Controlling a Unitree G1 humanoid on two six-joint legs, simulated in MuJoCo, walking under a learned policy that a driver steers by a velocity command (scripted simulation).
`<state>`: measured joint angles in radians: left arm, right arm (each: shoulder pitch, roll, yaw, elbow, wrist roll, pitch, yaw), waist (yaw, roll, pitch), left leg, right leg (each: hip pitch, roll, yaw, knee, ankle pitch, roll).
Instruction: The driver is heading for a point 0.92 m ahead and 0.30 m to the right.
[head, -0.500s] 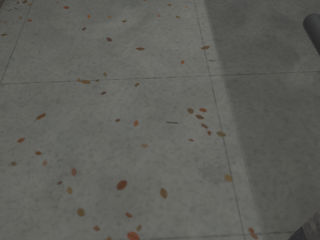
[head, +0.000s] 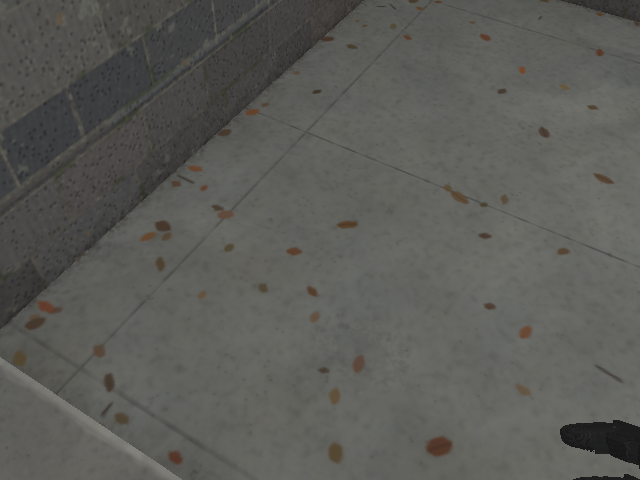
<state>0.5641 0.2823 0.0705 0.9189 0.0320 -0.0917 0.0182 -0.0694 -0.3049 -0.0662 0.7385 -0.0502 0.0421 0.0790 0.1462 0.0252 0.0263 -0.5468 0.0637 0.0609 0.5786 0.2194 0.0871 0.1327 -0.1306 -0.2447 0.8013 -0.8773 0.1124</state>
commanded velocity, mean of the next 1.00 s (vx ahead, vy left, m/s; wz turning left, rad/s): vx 0.97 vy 0.00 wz -0.55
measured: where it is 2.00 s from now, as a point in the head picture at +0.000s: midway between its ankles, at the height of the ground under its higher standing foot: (538, 266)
